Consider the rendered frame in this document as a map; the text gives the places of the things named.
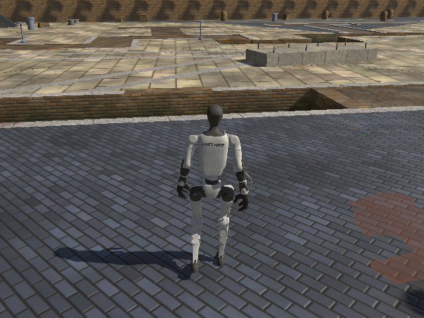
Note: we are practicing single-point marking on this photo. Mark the left robot hand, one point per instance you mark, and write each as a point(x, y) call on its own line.
point(184, 188)

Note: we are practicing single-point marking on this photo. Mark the right robot hand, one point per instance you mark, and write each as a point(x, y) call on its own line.
point(245, 201)

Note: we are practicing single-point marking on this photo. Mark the robot left upper arm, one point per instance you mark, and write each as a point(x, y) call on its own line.
point(189, 149)

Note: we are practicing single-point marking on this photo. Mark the right robot foot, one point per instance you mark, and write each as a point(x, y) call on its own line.
point(220, 261)

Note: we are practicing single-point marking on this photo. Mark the right robot forearm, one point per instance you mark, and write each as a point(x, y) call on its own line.
point(242, 181)

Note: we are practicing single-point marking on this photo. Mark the left robot shin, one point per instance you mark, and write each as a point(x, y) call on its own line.
point(195, 240)

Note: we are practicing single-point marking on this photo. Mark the left robot forearm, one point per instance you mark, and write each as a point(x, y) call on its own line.
point(183, 175)

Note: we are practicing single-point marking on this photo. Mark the robot right upper arm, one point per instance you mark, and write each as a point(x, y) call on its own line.
point(236, 151)

